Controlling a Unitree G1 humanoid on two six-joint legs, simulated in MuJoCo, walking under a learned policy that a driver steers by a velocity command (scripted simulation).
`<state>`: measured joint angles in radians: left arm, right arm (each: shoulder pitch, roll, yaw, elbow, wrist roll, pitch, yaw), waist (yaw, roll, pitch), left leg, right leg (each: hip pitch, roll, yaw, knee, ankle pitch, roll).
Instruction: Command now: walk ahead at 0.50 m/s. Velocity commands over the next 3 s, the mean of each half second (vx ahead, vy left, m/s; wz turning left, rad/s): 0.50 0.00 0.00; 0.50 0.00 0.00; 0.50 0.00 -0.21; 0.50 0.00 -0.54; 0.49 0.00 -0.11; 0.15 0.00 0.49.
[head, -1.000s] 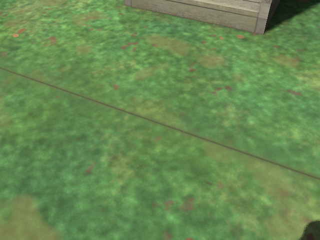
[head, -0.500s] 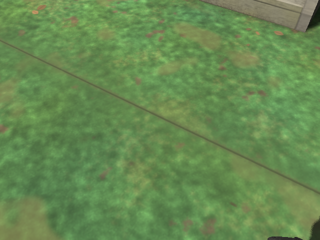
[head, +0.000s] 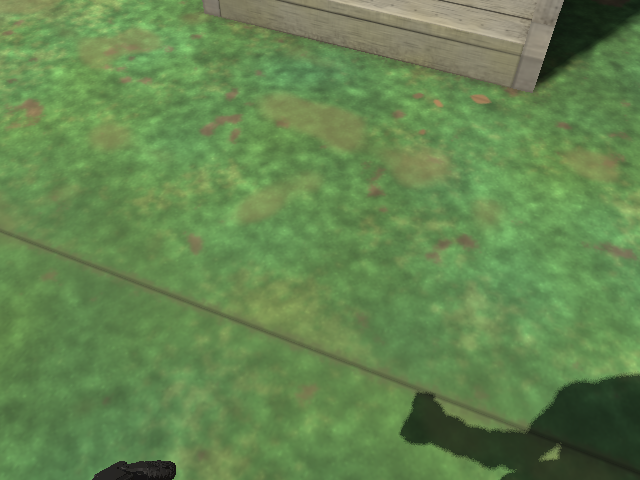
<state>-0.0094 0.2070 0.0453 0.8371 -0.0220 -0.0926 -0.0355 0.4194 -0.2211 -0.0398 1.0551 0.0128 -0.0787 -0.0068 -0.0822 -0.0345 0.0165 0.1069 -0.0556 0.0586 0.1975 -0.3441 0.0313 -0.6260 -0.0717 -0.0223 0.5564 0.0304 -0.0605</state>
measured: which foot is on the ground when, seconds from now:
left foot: down 0.00-0.08, up 0.10-0.62, down 0.64-1.00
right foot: up 0.00-0.04, down 0.06-0.64, up 0.66-1.00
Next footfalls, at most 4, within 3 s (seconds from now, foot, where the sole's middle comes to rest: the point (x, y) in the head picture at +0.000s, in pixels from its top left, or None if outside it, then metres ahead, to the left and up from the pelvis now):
0.06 right None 0.23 -0.12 -0.77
0.64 left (251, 455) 0.53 0.13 -0.77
1.20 right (347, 314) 0.85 -0.11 -0.77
1.70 left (266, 226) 1.14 0.08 -0.77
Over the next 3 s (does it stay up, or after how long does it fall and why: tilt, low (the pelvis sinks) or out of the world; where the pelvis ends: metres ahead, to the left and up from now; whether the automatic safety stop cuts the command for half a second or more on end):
stays up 1.47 -0.24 0.00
